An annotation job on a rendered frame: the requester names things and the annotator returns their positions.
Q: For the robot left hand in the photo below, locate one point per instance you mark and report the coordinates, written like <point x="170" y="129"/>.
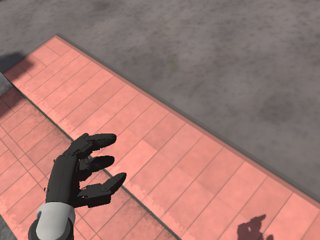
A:
<point x="74" y="166"/>

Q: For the left robot forearm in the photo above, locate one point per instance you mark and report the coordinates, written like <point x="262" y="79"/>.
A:
<point x="54" y="221"/>

